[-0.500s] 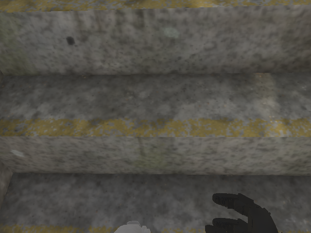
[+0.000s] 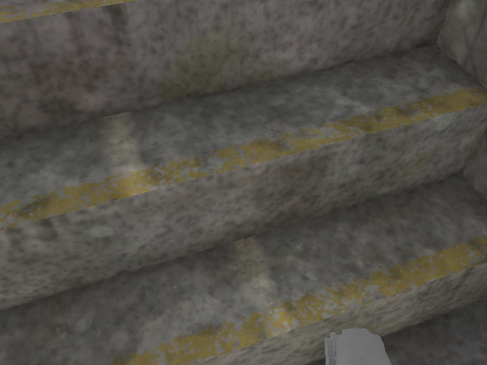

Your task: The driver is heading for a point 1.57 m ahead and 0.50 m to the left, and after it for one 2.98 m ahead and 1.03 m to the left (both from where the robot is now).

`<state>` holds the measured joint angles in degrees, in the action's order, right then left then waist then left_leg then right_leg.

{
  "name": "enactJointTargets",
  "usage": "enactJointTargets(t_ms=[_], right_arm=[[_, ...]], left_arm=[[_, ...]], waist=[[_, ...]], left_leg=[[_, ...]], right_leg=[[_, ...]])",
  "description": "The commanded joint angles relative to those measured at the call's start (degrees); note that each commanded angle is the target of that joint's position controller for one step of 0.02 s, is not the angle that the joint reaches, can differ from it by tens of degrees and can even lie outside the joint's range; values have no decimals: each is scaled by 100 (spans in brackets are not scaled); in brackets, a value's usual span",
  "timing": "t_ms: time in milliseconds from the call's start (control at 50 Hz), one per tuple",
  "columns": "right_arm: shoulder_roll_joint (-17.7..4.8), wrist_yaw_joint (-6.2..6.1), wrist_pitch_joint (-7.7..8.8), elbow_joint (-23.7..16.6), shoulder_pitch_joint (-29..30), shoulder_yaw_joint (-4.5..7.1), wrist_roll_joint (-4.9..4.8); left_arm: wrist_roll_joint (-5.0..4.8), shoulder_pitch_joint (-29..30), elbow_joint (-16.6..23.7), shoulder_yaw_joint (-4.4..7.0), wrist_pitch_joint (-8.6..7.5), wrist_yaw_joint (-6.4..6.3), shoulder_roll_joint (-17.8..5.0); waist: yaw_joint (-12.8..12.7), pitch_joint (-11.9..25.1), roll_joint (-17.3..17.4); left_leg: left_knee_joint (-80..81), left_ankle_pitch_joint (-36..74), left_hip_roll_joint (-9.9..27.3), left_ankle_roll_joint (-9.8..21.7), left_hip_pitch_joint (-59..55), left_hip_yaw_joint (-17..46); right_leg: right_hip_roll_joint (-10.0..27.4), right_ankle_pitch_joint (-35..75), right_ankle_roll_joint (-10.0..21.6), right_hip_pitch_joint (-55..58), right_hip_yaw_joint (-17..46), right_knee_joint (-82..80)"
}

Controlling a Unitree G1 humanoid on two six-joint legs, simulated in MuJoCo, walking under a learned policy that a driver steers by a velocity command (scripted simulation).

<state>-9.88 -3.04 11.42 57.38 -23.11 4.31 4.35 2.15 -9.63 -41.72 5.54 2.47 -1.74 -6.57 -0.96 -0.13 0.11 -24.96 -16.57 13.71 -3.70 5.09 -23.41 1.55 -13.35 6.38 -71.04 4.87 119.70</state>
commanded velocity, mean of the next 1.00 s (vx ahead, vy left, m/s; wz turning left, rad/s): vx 0.38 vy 0.10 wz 0.28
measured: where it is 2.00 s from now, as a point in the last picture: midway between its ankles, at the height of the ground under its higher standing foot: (333, 307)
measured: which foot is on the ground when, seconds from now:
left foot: down 0.00-0.24, up 0.26-0.98, down 1.00-1.00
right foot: up 0.00-0.20, down 0.22-0.98, up 1.00-1.00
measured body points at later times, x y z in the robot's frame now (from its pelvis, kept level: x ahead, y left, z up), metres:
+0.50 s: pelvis +0.21 -0.20 +0.14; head +0.22 -0.23 +0.59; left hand +0.32 +0.05 +0.05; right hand +0.45 -0.42 +0.06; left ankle +0.11 -0.09 -0.26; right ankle +0.31 -0.28 -0.52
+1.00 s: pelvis +0.25 -0.19 +0.20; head +0.23 -0.19 +0.65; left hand +0.31 +0.10 +0.09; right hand +0.35 -0.45 +0.08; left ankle +0.23 -0.11 -0.52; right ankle +0.30 -0.28 -0.51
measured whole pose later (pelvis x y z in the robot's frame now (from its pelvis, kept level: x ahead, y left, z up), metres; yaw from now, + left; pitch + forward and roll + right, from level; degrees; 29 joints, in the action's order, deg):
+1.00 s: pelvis +0.25 -0.19 +0.20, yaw +18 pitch -1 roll +1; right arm -13.3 0.9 -0.4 45.3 -23.1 6.0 2.4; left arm 0.6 -15.4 -41.3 4.2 -0.7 -4.6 -14.0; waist 4.9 2.6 -2.2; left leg -37.0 -24.0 1.7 8.6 16.0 -10.4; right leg 13.1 -33.3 4.4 -20.5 -21.1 47.3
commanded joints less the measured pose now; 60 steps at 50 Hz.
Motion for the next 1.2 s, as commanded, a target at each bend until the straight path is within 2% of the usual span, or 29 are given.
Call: enactJointTargets(t_ms=[20, 140, 180, 200, 220, 240, 260, 280, 300, 320, 340, 380, 400, 420, 460, 520, 580, 760, 840, 900, 920, 940, 980, 1000, 1020, 1040, 1060, 1100, 1200], right_arm=[[-802, 22, 99, -128, -482, 181, 106], [-704, 47, -33, 40, -695, 64, -50], [-884, 72, -267, -307, 470, 20, -501], [-1354, 168, -247, -350, 131, 125, -793], [-1823, 308, -133, -320, -151, 204, -768], [-1989, 554, 54, -443, -216, 277, -914], [-1172, 763, 53, -905, -170, 150, -1163], [-734, 715, 15, -752, -341, 77, -939], [-259, 473, -148, -1363, -6, 172, -901], [-252, 351, -258, -1729, 413, 127, -856], [-289, 279, -378, -1860, 864, 119, -665], [-211, 358, -773, -1943, 1149, 30, -137], [-101, 401, -858, -1950, 1334, -21, -111], [-64, 459, -900, -2032, 1612, -48, -37], [67, 539, -950, -1988, 1742, -39, -230], [-126, 350, -1351, -2011, 1445, 92, -152], [-117, 364, -1468, -2178, 1564, 92, -195], [-370, 44, -1505, -2328, 1939, 248, -78], [-406, 264, -1481, -1948, 1368, 209, -325], [-453, 308, -1404, -1768, 744, 188, -267], [-482, 400, -1249, -1624, 441, 171, -355], [-530, 390, -1212, -1506, -89, 203, -147], [-445, 423, -1069, -942, -1189, 199, -171], [-136, 485, -1015, -874, -1295, 88, -151], [-902, 335, -933, -1519, -366, 263, -220], [-1064, 275, -881, -1923, 428, 299, -332], [-964, 269, -846, -1991, 864, 264, -277], [-955, 236, -686, -1799, 493, 255, -280], [-568, 232, -629, -1233, -682, 163, -355]], left_arm=[[22, 1374, 853, 24, 8, -6, -82], [-127, 2508, 1791, -313, -164, 232, -13], [-221, 2167, 1929, -583, -57, 360, 205], [-453, 1344, 1739, -493, -41, 328, 80], [-431, -733, 989, -172, -5, 229, -306], [-209, -1833, 864, 39, -178, 169, -845], [144, -2849, 503, 331, -300, 103, -2167], [138, -2080, 760, 415, -310, 68, -2443], [199, -1046, 1031, 295, -340, -37, -2418], [6, -323, 877, 247, -292, -63, -1999], [-92, 109, 733, 89, -295, -71, -1427], [57, 482, 592, -291, -217, -288, -382], [96, 379, 440, -382, -291, -444, -176], [17, -331, 237, -404, -433, -474, -295], [66, -617, 66, -273, -642, -486, -648], [-91, -737, 205, -177, -864, -531, -800], [-81, -635, 268, -213, -746, -507, -890], [-140, -899, 692, 42, -830, -550, -1233], [-30, -640, 590, 9, -711, -390, -1389], [-77, -736, 345, 51, -537, -359, -1416], [-73, -1063, 146, 74, -442, -355, -1440], [-109, -833, 215, 122, -410, -361, -1564], [-201, 319, 428, -76, -282, -265, -1118], [-234, 892, 624, -174, -303, -181, -776], [-214, 1272, 1232, -304, -439, -57, -388], [-20, 1292, 1403, -247, -596, 1, -616], [-86, 1157, 1275, -161, -650, 57, -897], [142, 1361, 1408, -340, -648, 94, -699], [151, 1467, 1527, -598, -527, 100, -239]], waist=[[191, -696, 869], [406, -1070, 1090], [35, -815, 784], [-150, 74, 806], [-678, 1613, 1120], [-1570, 2573, 1001], [-1592, 3807, -1526], [-1361, 4440, -1529], [-606, 3847, -1629], [-161, 3528, -1624], [74, 2941, -1493], [315, 1435, -1004], [266, 842, -652], [-104, 655, -470], [-44, 496, -66], [212, 51, 204], [571, 45, -233], [233, -72, -1304], [499, 221, -1468], [404, -166, -1208], [303, 51, -971], [541, -92, -882], [1240, -294, 352], [1376, -471, 1008], [925, -162, 2424], [521, -279, 1709], [317, -304, 799], [351, -252, 12], [735, -208, 160]], left_leg=[[1885, -1417, 1778, 1100, -1512, 1403], [2879, -174, 1360, 983, -1986, 546], [3738, 544, 596, 1072, 378, -15], [2750, 3424, 502, 1476, 1106, 515], [1201, 7174, 593, 1668, 811, 842], [-1507, 7224, -68, 986, 1609, 1349], [-4664, 667, -1305, 229, 2744, 1926], [-7785, 379, -1944, 101, 2208, 3883], [-9310, 773, -1848, -169, 2910, 4236], [-9665, 1454, -1353, -94, 3362, 3727], [-9696, 2251, -1140, 85, 3688, 3311], [-10169, 2777, -1279, 353, 4230, 3136], [-10358, 2798, -1455, 406, 4490, 3138], [-9979, 2612, -1518, 531, 4611, 3022], [-9728, 2351, -1828, 526, 4681, 3111], [-9516, 2384, -2099, 394, 4478, 3078], [-8950, 2816, -2064, 602, 4358, 2779], [-7134, 2154, -1449, 240, 4365, 2445], [-4365, 333, -1062, 814, 2646, 1470], [-1783, -800, -999, 1280, 2229, 1182], [-1093, -978, -1442, 1192, 1591, 442], [-1045, -1140, -1313, 1277, 1004, 719], [-297, -862, -1337, 1460, 328, 1321], [-453, -733, -988, 1594, 78, 2478], [1402, -3217, 26, 2359, 390, 6522], [2511, -3714, 644, 2646, 842, 7788], [2053, -2945, 489, 2559, 1274, 7123], [884, -1831, -155, 2464, 1209, 6066], [530, -431, -748, 2181, 80, 5490]], right_leg=[[299, -862, 15, -2157, 240, 310], [1086, -2021, 362, -2465, -614, -1201], [1188, -1158, 595, 1106, -1512, -4083], [699, -820, 605, 4045, -1349, -4683], [-327, -954, 479, 6206, -1944, -4360], [72, -564, 547, 7483, 276, -5734], [2535, 1167, 491, 8731, 3859, -8719], [2580, 1488, 9, 7736, 3927, -9289], [2744, 1880, 0, 7023, 3228, -8910], [2574, 1539, 53, 6665, 2817, -8250], [2321, 374, 323, 6017, 2236, -7501], [2111, -2186, 234, 4454, 1651, -7359], [2258, -2204, 212, 3947, 1704, -7802], [1890, -1768, 5, 4634, 1634, -7853], [2067, 128, 112, 5012, 1272, -8034], [2278, 468, 58, 4842, 482, -8560], [2177, -2022, -56, 4482, -57, -9084], [2846, -2788, 80, 5266, -657, -10228], [2244, -3124, 70, 5195, -1687, -10571], [2222, -3565, 136, 5711, -1662, -10468], [1924, -4341, 286, 5785, -1776, -10278], [2139, -4046, 294, 5301, -1673, -10003], [1317, -3293, 188, 4265, -2045, -7507], [969, -2568, 42, 2922, -1856, -5430], [244, -1450, -412, 1599, -837, -4167], [318, -575, -781, 1470, -210, -3100], [329, 295, -1019, 1732, -156, -2633], [204, 486, -829, 1311, -114, -1677], [24, 366, -487, 48, -455, -211]])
